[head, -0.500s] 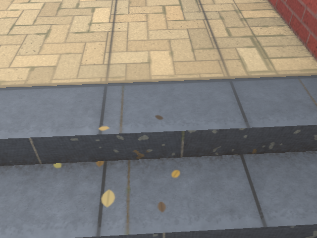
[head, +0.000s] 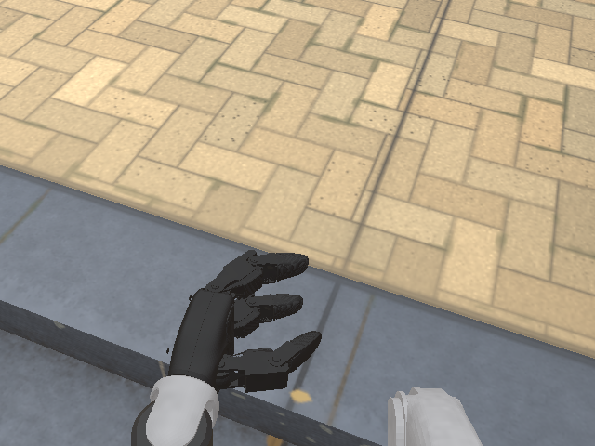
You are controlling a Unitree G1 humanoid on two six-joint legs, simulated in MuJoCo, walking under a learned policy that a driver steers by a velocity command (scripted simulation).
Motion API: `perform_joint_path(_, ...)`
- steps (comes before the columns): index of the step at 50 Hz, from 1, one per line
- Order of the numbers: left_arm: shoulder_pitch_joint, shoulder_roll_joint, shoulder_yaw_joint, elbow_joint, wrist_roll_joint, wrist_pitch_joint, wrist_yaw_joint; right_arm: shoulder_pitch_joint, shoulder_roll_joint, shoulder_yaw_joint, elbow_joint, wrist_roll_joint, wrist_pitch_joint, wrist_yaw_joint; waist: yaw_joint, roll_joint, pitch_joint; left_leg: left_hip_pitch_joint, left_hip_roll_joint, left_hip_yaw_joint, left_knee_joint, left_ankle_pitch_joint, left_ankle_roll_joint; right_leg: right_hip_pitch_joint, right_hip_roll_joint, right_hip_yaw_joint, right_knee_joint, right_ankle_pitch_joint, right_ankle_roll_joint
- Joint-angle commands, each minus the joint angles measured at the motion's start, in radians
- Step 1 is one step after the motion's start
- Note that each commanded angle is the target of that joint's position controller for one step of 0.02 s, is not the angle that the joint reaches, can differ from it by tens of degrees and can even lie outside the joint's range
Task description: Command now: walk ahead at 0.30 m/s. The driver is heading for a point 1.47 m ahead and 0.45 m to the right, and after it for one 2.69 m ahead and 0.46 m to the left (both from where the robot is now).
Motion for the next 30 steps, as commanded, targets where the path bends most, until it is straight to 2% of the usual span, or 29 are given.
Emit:
perform_joint_path(1,-0.083,0.084,0.018,-0.067,0.014,0.004,0.012,-0.027,-0.197,-0.045,-0.038,0.012,-0.015,-0.053,0.05,0.015,-0.204,-0.378,0.128,0.058,-0.276,1.087,-0.03,0.855,0.063,-0.22,-0.419,0.227,-0.024)
perform_joint_path(2,0.029,0.154,0.055,-0.032,-0.004,0.013,0.024,-0.017,-0.29,-0.07,-0.029,-0.004,-0.025,-0.047,0.088,0.113,-0.331,-0.18,0.177,0.059,-0.212,1.455,-0.005,0.934,0.087,-0.191,-0.494,0.172,-0.036)
perform_joint_path(3,0.192,0.244,0.094,0.044,-0.026,0.028,0.028,-0.102,-0.358,-0.092,-0.052,0.002,-0.029,-0.047,0.144,0.188,-0.361,0.069,0.235,0.054,-0.14,1.752,0.016,0.898,0.088,-0.137,-0.629,0.08,-0.041)
perform_joint_path(4,0.337,0.322,0.123,0.13,-0.045,0.037,0.021,-0.194,-0.36,-0.091,-0.074,0.0,-0.033,-0.048,0.182,0.2,-0.338,0.308,0.277,0.052,-0.023,1.886,0.032,0.835,0.066,-0.077,-0.812,0.017,-0.048)
perform_joint_path(5,0.44,0.373,0.148,0.194,-0.057,0.044,0.015,-0.295,-0.346,-0.088,-0.119,-0.017,-0.039,-0.052,0.224,0.121,-0.315,0.437,0.277,0.097,0.16,1.939,0.017,0.861,0.079,-0.035,-1.092,0.119,-0.065)
perform_joint_path(6,0.559,0.425,0.172,0.284,-0.03,0.07,0.007,-0.408,-0.324,-0.087,-0.214,-0.044,-0.053,-0.066,0.249,-0.075,-0.276,0.244,0.18,0.093,0.495,1.355,-0.041,1.059,0.072,0.131,-1.328,0.246,-0.095)
perform_joint_path(7,0.476,0.381,0.146,0.295,0.051,0.1,0.01,-0.339,-0.154,-0.058,-0.289,-0.094,-0.062,-0.019,0.052,-0.545,-0.21,-0.278,-0.127,0.022,1.041,-0.037,-0.158,1.295,-0.069,0.632,-1.393,0.934,-0.257)
perform_joint_path(8,0.343,0.242,0.118,0.219,0.113,0.118,0.046,-0.133,-0.092,-0.048,-0.26,-0.066,-0.097,0.055,-0.04,-0.388,-0.357,-0.448,-0.124,-0.136,1.435,-0.066,-0.128,1.276,-0.225,1.008,-1.579,0.588,-0.309)
perform_joint_path(9,0.283,0.2,0.123,0.2,0.051,0.124,0.063,-0.191,-0.109,-0.047,-0.285,-0.053,-0.091,0.089,-0.061,-0.139,-0.175,-0.539,-0.101,-0.101,1.558,-0.06,-0.107,1.102,-0.198,0.993,-1.587,0.253,-0.256)
perform_joint_path(10,0.262,0.211,0.135,0.239,0.003,0.123,0.056,-0.27,-0.091,-0.036,-0.324,-0.065,-0.087,0.1,-0.102,0.076,0.011,-0.625,-0.062,-0.039,1.567,-0.053,-0.085,0.941,-0.122,0.817,-1.553,0.069,-0.186)
perform_joint_path(11,0.28,0.223,0.146,0.261,-0.006,0.117,0.048,-0.296,-0.083,-0.027,-0.337,-0.064,-0.082,0.098,-0.115,0.187,0.053,-0.672,-0.008,-0.017,1.556,-0.042,-0.079,0.888,-0.067,0.674,-1.526,-0.009,-0.142)
perform_joint_path(12,0.291,0.225,0.152,0.27,-0.009,0.116,0.04,-0.293,-0.061,-0.015,-0.357,-0.046,-0.084,0.092,-0.13,0.166,0.064,-0.689,0.023,0.017,1.559,-0.029,-0.08,0.845,-0.008,0.575,-1.519,-0.045,-0.132)
perform_joint_path(13,0.298,0.228,0.153,0.261,-0.014,0.118,0.038,-0.293,-0.063,-0.009,-0.373,-0.033,-0.089,0.079,-0.129,0.135,0.066,-0.704,0.048,0.039,1.547,-0.006,-0.087,0.849,0.027,0.496,-1.522,0.041,-0.116)
perform_joint_path(14,0.309,0.225,0.153,0.256,-0.018,0.125,0.036,-0.304,-0.035,0.005,-0.398,-0.036,-0.094,0.063,-0.128,0.105,0.042,-0.718,0.072,0.055,1.482,0.031,-0.098,0.846,0.068,0.416,-1.471,0.163,-0.094)
perform_joint_path(15,0.358,0.235,0.159,0.267,-0.02,0.138,0.039,-0.356,-0.031,0.011,-0.422,-0.042,-0.096,0.048,-0.099,0.068,0.016,-0.756,0.072,0.089,1.487,0.029,-0.113,0.886,0.084,0.407,-1.458,0.254,-0.075)
perform_joint_path(16,0.386,0.248,0.162,0.268,-0.013,0.151,0.048,-0.383,-0.033,0.014,-0.441,-0.039,-0.091,0.035,-0.087,0.029,-0.007,-0.783,0.077,0.11,1.455,0.047,-0.124,0.904,0.095,0.405,-1.445,0.313,-0.052)
perform_joint_path(18,0.388,0.294,0.177,0.238,-0.003,0.188,0.084,-0.461,-0.04,0.018,-0.491,-0.044,-0.073,0.007,-0.066,-0.065,-0.061,-0.77,0.061,0.161,1.293,0.066,-0.166,0.949,0.115,0.439,-1.467,0.419,-0.016)
perform_joint_path(19,0.393,0.308,0.183,0.215,0.0,0.194,0.098,-0.466,-0.06,0.004,-0.488,-0.037,-0.067,-0.005,-0.049,-0.088,-0.111,-0.783,0.06,0.154,1.297,0.084,-0.188,1.023,0.088,0.493,-1.468,0.442,-0.011)
perform_joint_path(20,0.385,0.321,0.182,0.198,0.009,0.208,0.111,-0.436,-0.05,-0.002,-0.466,-0.026,-0.056,-0.014,-0.042,-0.13,-0.163,-0.822,0.043,0.136,1.414,0.08,-0.215,1.113,0.055,0.544,-1.449,0.456,-0.023)
perform_joint_path(21,0.388,0.336,0.185,0.175,0.01,0.215,0.121,-0.428,-0.069,-0.01,-0.465,-0.009,-0.051,-0.02,-0.026,-0.124,-0.18,-0.865,0.047,0.092,1.467,0.068,-0.232,1.173,0.025,0.59,-1.44,0.415,-0.037)
perform_joint_path(23,0.395,0.335,0.188,0.139,-0.006,0.225,0.131,-0.462,-0.075,-0.015,-0.475,0.007,-0.049,-0.034,0.006,-0.108,-0.139,-0.938,0.04,0.054,1.454,0.024,-0.244,1.253,0.008,0.641,-1.448,0.32,-0.039)
perform_joint_path(25,0.407,0.308,0.187,0.112,-0.011,0.23,0.138,-0.512,-0.068,-0.019,-0.492,0.012,-0.052,-0.043,0.033,-0.109,-0.087,-0.981,0.03,0.04,1.416,-0.009,-0.251,1.296,0.0,0.681,-1.457,0.277,-0.048)
perform_joint_path(26,0.418,0.304,0.186,0.1,-0.012,0.232,0.141,-0.534,-0.071,-0.022,-0.499,0.016,-0.057,-0.044,0.044,-0.105,-0.076,-1.009,0.031,0.042,1.415,-0.023,-0.258,1.327,-0.023,0.692,-1.457,0.29,-0.072)
perform_joint_path(27,0.425,0.311,0.185,0.105,-0.002,0.235,0.149,-0.564,-0.048,-0.014,-0.506,0.014,-0.057,-0.039,0.066,-0.132,-0.089,-1.064,0.01,0.054,1.57,-0.072,-0.263,1.391,-0.064,0.722,-1.461,0.384,-0.095)
perform_joint_path(28,0.424,0.308,0.182,0.1,0.003,0.236,0.154,-0.557,-0.05,-0.008,-0.507,0.014,-0.064,-0.033,0.068,-0.127,-0.081,-1.118,0.014,0.046,1.643,-0.121,-0.264,1.44,-0.098,0.732,-1.449,0.45,-0.123)
perform_joint_path(30,0.445,0.295,0.177,0.108,-0.01,0.234,0.157,-0.556,-0.064,-0.001,-0.509,0.012,-0.069,-0.027,0.079,-0.101,-0.058,-1.157,0.018,0.058,1.697,-0.188,-0.261,1.475,-0.107,0.69,-1.428,0.565,-0.132)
